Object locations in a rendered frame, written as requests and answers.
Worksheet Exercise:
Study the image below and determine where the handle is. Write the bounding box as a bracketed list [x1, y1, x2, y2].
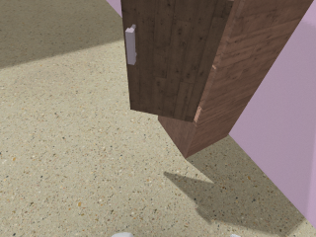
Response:
[125, 24, 137, 65]

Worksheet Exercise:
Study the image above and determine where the cupboard door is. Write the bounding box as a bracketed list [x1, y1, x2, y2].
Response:
[120, 0, 234, 122]

